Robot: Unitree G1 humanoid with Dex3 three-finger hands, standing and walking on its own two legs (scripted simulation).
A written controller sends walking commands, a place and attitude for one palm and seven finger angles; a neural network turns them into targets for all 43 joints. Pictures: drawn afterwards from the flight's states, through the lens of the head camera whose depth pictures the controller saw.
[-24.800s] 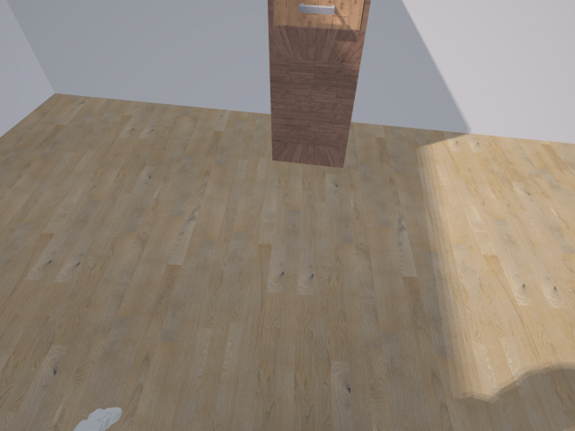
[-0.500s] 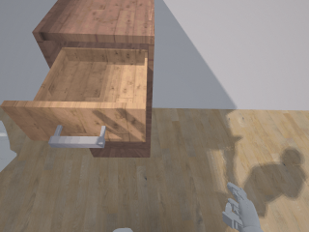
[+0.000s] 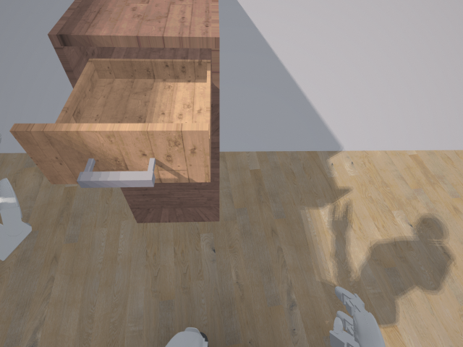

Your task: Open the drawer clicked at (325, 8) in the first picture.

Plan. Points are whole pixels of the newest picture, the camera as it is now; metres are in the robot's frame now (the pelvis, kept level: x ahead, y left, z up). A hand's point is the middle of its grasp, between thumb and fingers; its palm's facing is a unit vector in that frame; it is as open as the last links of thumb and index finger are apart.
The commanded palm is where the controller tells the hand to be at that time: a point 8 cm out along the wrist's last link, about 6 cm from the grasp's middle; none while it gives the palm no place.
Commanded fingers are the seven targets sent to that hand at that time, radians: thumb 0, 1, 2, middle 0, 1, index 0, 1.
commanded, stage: step back with the hand held close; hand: left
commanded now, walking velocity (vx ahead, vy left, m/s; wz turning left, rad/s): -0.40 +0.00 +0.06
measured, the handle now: (119, 171) +0.41 +0.26 +0.04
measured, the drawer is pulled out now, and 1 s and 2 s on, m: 0.29 0.29 0.29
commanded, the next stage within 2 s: stop stepping back and stand still in 0.20 s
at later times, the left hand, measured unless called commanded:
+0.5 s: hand out of the picture +0.05 +0.22 +0.23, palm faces +0.40 -0.75 -0.53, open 7.4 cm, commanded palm -0.01 +0.26 +0.23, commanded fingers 0.00 0.90 0.90 -0.20 -0.30 -0.20 -0.30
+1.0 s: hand out of the picture +0.00 +0.21 +0.22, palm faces +0.49 -0.74 -0.46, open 7.5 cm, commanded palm -0.07 +0.26 +0.23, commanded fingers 0.00 0.90 0.90 -0.20 -0.30 -0.20 -0.30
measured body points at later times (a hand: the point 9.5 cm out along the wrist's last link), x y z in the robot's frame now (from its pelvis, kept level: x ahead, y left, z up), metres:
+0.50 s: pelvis -0.13 -0.02 +0.01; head -0.11 -0.01 +0.46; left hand +0.03 +0.25 +0.25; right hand +0.06 -0.23 -0.06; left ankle -0.01 +0.09 -0.72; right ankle -0.19 -0.11 -0.71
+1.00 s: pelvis -0.18 -0.03 +0.00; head -0.19 -0.03 +0.45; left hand -0.04 +0.25 +0.25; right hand -0.01 -0.26 -0.07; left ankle -0.21 +0.10 -0.73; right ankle -0.18 -0.11 -0.72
